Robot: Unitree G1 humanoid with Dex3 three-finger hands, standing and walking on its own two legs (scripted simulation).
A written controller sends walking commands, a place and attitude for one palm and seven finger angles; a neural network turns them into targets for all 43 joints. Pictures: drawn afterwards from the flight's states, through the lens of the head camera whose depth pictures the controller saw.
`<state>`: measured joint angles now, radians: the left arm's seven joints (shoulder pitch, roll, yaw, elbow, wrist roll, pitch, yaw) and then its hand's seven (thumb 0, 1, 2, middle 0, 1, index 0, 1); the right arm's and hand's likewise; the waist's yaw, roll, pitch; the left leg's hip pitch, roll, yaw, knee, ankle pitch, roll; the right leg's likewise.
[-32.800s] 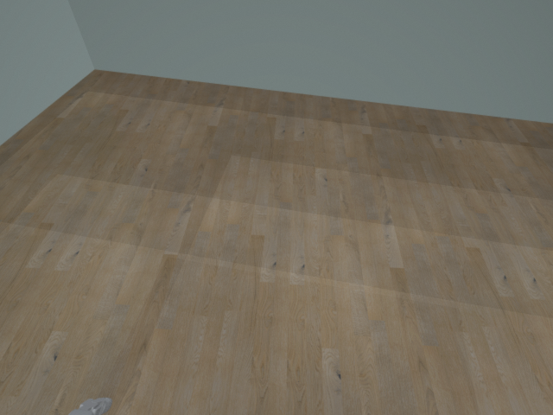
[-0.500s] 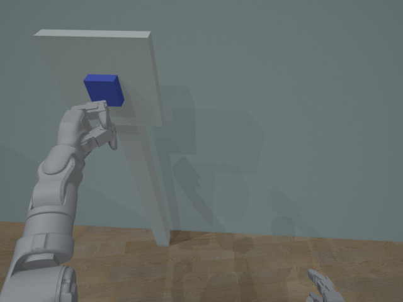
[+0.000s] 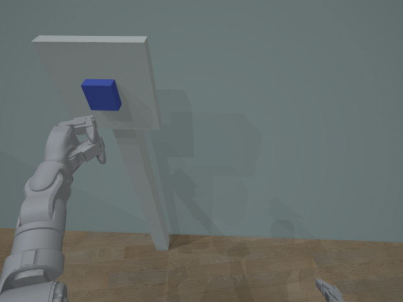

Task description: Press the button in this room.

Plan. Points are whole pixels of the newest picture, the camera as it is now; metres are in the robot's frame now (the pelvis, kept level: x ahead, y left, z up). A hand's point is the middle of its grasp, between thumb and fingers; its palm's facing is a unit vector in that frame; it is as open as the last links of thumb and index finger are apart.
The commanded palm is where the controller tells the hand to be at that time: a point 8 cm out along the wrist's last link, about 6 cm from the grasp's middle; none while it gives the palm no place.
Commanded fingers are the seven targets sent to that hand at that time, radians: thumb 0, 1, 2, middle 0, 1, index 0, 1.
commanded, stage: aim a knuckle at the button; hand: left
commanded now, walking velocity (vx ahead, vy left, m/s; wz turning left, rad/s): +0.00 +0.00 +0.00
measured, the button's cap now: (103, 94) +0.49 +0.24 +0.19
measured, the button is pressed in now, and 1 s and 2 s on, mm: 0 0 0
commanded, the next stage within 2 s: press the button with the knuckle in 1.66 s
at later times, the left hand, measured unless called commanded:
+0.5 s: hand (107, 132) +0.39 +0.20 +0.16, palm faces +0.03 -1.00 -0.02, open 3.1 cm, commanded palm +0.36 +0.25 +0.15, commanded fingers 0.00 0.90 0.90 -1.30 -1.50 -1.30 -1.50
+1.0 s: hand (108, 140) +0.39 +0.21 +0.14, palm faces +0.05 -1.00 -0.02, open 3.1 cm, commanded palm +0.36 +0.25 +0.16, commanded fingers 0.00 0.90 0.90 -1.30 -1.50 -1.30 -1.50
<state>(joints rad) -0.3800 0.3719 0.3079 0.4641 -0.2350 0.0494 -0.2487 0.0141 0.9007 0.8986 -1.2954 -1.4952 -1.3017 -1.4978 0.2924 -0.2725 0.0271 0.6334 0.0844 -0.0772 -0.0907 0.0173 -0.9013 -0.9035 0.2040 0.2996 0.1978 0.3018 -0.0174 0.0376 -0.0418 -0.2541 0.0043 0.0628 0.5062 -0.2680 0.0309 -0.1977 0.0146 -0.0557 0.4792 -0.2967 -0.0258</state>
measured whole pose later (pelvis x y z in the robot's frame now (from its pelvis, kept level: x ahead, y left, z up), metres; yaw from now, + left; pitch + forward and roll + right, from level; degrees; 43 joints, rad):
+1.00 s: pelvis +0.00 +0.00 +0.00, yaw +0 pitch +2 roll +0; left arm -0.46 0.37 0.28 0.55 -0.22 0.05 -0.23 0.01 0.90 0.90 -1.29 -1.50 -1.30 -1.50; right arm 0.28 -0.27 0.03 0.62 0.09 -0.07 -0.09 0.02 -0.90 -0.90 0.20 0.30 0.20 0.30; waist -0.02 0.04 -0.04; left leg -0.28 0.01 0.06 0.51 -0.27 0.03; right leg -0.22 0.02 -0.05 0.49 -0.30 -0.03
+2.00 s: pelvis +0.00 +0.01 +0.00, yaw +0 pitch +3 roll -1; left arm -0.59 0.40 0.29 0.69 -0.22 -0.01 -0.25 0.01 0.90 0.90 -1.30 -1.50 -1.30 -1.50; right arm 0.31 -0.28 0.04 0.64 0.08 -0.06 -0.09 0.02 -0.90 -0.90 0.21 0.30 0.20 0.30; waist -0.04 0.03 -0.03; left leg -0.32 0.00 0.06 0.53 -0.27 0.04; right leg -0.26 0.01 -0.06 0.49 -0.29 -0.02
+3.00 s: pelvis -0.03 +0.00 -0.01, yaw +1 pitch +7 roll -2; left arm -0.96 0.52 0.27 1.19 -0.17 -0.18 -0.27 0.02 0.79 0.97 -1.30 -1.50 -1.32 -1.50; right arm 0.40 -0.30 0.04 0.73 0.06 -0.10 -0.08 0.01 -0.90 -0.90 0.21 0.30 0.20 0.30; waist -0.10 0.03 -0.03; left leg -0.49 0.01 0.03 0.63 -0.26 0.04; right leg -0.41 0.01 -0.09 0.58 -0.29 -0.02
